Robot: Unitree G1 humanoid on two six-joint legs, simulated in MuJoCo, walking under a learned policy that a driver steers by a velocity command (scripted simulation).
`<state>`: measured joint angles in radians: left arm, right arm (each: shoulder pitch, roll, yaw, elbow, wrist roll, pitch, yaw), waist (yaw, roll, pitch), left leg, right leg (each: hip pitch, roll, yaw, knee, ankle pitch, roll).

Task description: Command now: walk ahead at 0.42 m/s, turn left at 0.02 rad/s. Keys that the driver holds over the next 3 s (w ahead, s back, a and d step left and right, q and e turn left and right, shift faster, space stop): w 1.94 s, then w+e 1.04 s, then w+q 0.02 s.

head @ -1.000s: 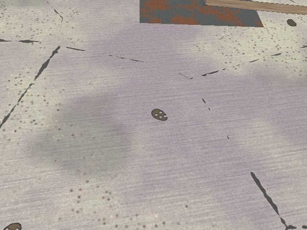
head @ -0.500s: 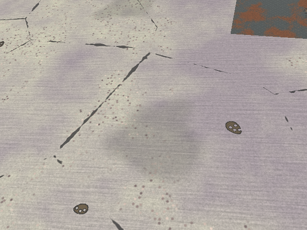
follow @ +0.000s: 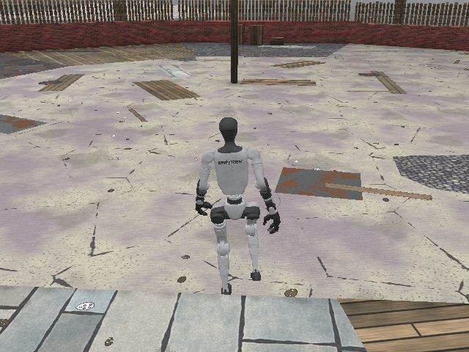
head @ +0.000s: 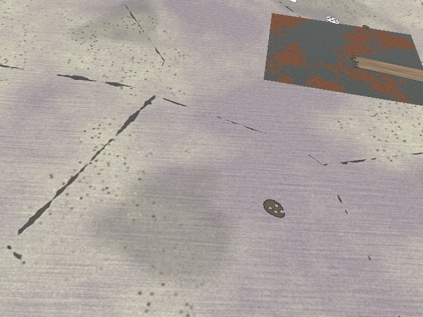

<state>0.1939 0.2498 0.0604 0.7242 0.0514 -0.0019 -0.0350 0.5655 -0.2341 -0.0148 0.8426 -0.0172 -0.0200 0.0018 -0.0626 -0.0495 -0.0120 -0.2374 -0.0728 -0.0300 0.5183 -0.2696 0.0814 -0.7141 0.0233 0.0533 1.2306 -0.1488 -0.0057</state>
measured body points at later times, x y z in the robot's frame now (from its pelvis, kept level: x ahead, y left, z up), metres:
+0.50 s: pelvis +0.26 -0.05 -0.01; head +0.30 -0.06 +0.43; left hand +0.45 +0.18 -0.11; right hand +0.19 -0.29 -0.16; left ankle +0.08 +0.06 -0.65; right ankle +0.33 -0.11 -0.74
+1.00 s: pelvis +0.56 -0.04 -0.01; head +0.60 -0.03 +0.43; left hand +0.49 +0.19 -0.16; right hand +0.74 -0.26 -0.13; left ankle +0.65 +0.02 -0.74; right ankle +0.37 -0.12 -0.66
